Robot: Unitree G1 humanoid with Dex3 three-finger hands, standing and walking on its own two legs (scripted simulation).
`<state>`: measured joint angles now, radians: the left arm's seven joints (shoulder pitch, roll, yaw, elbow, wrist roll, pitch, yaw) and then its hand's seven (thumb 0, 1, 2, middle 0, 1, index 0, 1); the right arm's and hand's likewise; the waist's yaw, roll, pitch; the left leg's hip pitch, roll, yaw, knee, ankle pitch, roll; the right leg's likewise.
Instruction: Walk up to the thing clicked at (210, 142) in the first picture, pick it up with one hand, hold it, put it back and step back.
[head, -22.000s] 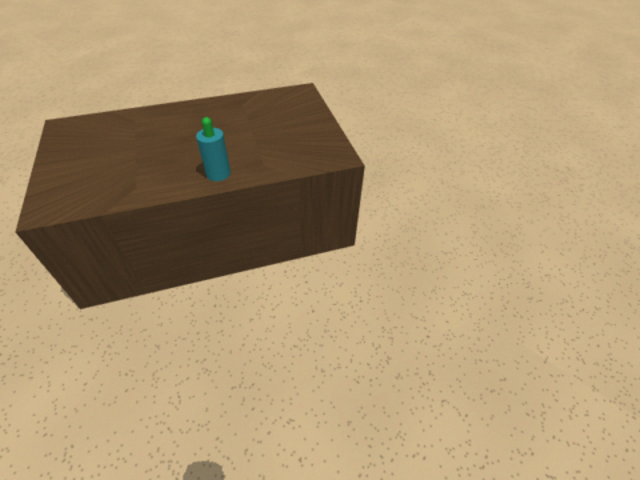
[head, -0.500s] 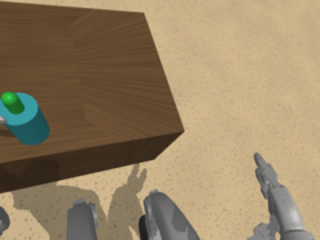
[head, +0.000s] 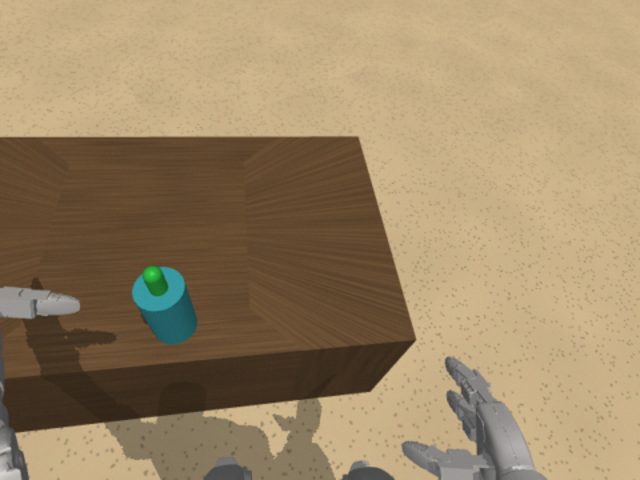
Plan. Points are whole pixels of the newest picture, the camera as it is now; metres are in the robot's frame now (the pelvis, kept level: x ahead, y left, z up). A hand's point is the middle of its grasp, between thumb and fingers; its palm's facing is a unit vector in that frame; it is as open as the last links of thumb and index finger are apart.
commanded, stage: home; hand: left
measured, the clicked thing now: (164, 300) +0.45 +0.22 -0.18
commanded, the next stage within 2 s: none
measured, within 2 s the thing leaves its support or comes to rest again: neither
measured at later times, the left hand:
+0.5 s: hand (145, 454) +0.19 +0.18 -0.04, palm faces +0.15 -0.96 -0.23, open 17.7 cm
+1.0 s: hand out of the picture +0.17 +0.15 -0.04, palm faces +0.14 -0.96 -0.23, open 17.6 cm
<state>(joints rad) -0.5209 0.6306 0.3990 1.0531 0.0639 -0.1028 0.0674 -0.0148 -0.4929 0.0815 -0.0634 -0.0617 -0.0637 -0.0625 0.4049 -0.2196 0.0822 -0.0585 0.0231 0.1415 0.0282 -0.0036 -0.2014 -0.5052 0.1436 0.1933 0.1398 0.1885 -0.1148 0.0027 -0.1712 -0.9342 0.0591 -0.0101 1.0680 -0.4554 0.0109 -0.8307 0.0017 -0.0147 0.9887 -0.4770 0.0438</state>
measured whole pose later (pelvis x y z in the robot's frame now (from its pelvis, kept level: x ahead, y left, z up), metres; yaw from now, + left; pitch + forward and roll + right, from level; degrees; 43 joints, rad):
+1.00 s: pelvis +0.00 -0.03 +0.02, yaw +1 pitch +9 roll +0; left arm 0.45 0.19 -0.01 0.12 -0.03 0.02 0.10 -0.02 -0.58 0.03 -0.06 -0.05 -0.06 -0.05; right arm 0.47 -0.20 0.00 0.02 0.04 0.11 -0.09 0.02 -0.88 -0.89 0.20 0.30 0.20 0.30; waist 0.00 0.00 -0.12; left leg -0.68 0.03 0.02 0.95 -0.42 -0.02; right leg -0.63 -0.02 0.01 0.97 -0.49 0.02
